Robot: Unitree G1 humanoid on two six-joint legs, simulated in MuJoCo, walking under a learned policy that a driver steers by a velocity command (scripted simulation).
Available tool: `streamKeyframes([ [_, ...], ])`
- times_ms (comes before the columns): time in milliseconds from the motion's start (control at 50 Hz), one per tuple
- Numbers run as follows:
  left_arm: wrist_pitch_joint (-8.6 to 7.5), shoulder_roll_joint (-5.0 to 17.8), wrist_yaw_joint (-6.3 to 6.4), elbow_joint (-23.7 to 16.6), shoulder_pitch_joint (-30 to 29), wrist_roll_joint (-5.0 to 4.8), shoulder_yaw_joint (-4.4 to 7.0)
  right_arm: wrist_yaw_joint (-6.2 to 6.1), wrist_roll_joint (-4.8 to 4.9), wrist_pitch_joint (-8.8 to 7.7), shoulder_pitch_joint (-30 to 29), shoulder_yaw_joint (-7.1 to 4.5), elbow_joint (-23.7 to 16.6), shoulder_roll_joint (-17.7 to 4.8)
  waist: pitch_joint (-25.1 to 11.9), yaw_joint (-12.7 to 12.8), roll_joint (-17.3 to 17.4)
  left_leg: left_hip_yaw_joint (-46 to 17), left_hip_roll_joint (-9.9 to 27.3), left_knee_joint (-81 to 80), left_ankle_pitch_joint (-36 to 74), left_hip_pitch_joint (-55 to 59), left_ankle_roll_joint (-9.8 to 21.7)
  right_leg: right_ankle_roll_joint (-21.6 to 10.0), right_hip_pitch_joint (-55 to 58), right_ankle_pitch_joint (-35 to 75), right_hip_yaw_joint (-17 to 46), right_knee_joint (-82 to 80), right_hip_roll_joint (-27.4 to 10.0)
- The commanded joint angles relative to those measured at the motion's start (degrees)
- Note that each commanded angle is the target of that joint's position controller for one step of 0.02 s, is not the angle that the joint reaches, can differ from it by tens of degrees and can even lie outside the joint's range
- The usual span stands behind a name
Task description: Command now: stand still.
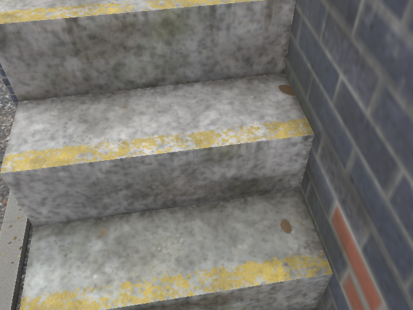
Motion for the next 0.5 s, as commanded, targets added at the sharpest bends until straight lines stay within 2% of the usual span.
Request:
streamKeyframes([
  [20,-0.68,4.61,0.02,-3.80,-1.93,0.04,1.27,0.59,0.11,-0.59,1.28,0.08,-1.82,-3.24,-1.57,0.13,-0.70,-4.54,2.78,-7.13,10.27,2.18,0.57,-4.52,-0.11,2.90,1.34,-6.06,-0.94],
  [160,-0.16,4.36,-0.14,-2.43,-0.70,0.05,1.25,0.82,0.15,-0.65,2.26,0.39,-0.38,-3.60,-0.86,0.22,-0.78,-4.13,2.57,-7.70,10.84,2.99,0.19,-4.29,-0.17,3.21,1.14,-6.28,-0.85],
  [200,-0.16,5.10,0.86,-2.15,-0.94,0.23,1.58,0.06,0.03,-0.72,2.60,0.44,-0.24,-3.32,-0.99,0.39,-0.89,-3.86,2.44,-7.58,11.45,2.82,0.47,-4.49,0.60,4.01,1.27,-6.50,-0.89],
  [300,-0.03,4.79,0.96,-1.22,-0.44,0.16,1.55,-0.26,0.03,-0.54,3.06,0.48,0.30,-3.60,-0.40,0.62,-0.94,-3.81,2.35,-8.35,11.16,3.07,0.48,-4.71,0.49,3.23,1.38,-7.03,-0.87],
  [320,0.28,4.28,0.60,0.16,1.11,0.08,1.27,0.09,0.22,-0.36,4.73,0.65,1.48,-3.05,0.21,0.46,-1.39,-3.64,2.13,-9.54,6.49,3.32,0.26,-4.62,0.25,-0.10,1.87,-8.67,-1.31],
  [340,0.74,3.79,0.00,1.70,2.35,0.02,0.96,0.61,0.35,-0.16,6.36,0.97,3.02,-1.95,2.29,0.20,-2.14,-3.42,1.73,-11.06,0.29,3.08,-0.16,-4.47,-0.64,-4.19,2.70,-10.61,-1.93],
  [360,1.25,4.25,-0.48,2.73,2.97,0.00,1.00,0.93,0.33,-0.06,7.22,0.97,4.13,-1.81,3.96,0.01,-2.62,-3.24,1.36,-12.12,-4.47,2.97,-0.35,-4.38,-1.49,-7.80,3.26,-11.91,-2.30],
  [400,1.79,6.21,-0.53,3.23,2.00,0.51,1.74,0.52,-0.14,-0.23,7.61,0.48,5.26,-2.85,4.32,-0.01,-3.60,-3.11,1.03,-12.33,-9.30,3.73,0.37,-5.45,-2.21,-11.40,3.65,-12.51,-2.55],
  [420,1.91,6.46,-0.31,3.45,1.68,0.84,1.90,0.12,-0.42,-0.48,7.55,0.35,5.67,-3.10,4.28,0.08,-3.18,-3.21,1.12,-12.45,-10.40,4.14,0.98,-6.24,-2.48,-12.06,3.79,-12.48,-2.59],
  [440,1.97,6.21,-0.06,3.81,1.58,1.11,1.93,-0.27,-0.60,-0.76,7.69,0.39,6.17,-3.00,4.38,0.11,-2.75,-3.62,1.41,-12.80,-10.88,4.31,1.61,-6.93,-2.53,-12.03,3.83,-12.29,-2.62],
  [460,2.15,6.19,0.26,4.05,1.45,1.44,1.98,-0.74,-0.71,-1.18,7.54,0.25,5.98,-3.81,4.47,-0.02,-2.96,-4.35,2.00,-12.68,-11.19,4.53,2.91,-7.51,-2.80,-11.55,3.38,-11.58,-2.52],
  [500,2.12,4.56,0.95,4.92,2.43,1.79,1.76,-1.38,-0.47,-1.85,8.51,0.45,6.88,-3.65,4.50,0.16,-1.36,-6.41,3.38,-14.13,-10.74,4.76,4.55,-8.20,-3.02,-9.88,2.70,-9.90,-2.09],
])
